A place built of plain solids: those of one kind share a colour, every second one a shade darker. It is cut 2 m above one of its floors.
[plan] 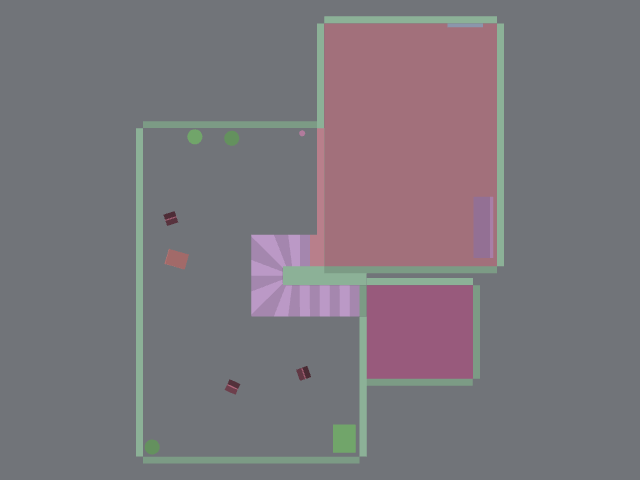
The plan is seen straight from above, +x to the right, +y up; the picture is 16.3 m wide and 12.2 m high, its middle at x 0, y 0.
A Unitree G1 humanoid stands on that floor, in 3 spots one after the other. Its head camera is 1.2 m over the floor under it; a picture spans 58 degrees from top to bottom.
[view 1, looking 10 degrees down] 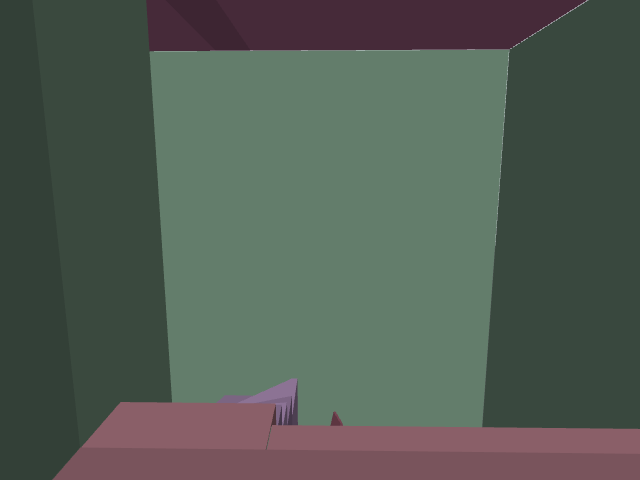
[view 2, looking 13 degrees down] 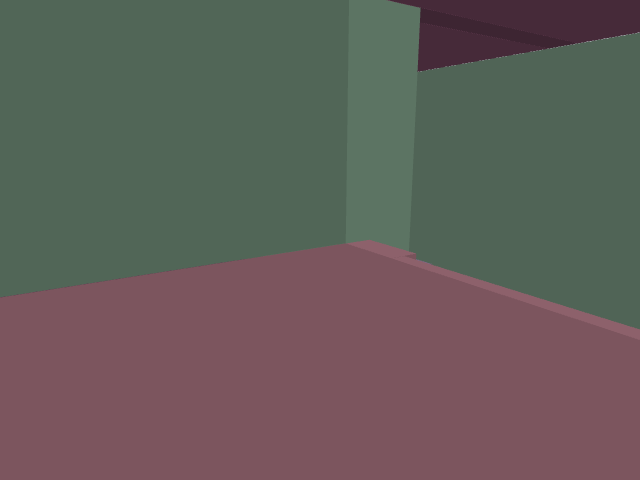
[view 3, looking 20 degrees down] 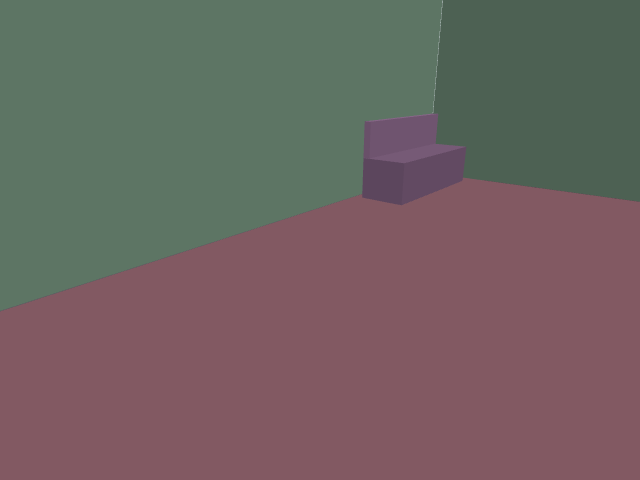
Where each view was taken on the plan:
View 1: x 1.76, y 0.39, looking -179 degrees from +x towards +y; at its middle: wall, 6.36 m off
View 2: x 3.10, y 3.38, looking -123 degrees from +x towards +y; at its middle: wall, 4.95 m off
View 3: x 1.76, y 4.97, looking -50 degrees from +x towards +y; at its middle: floor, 3.51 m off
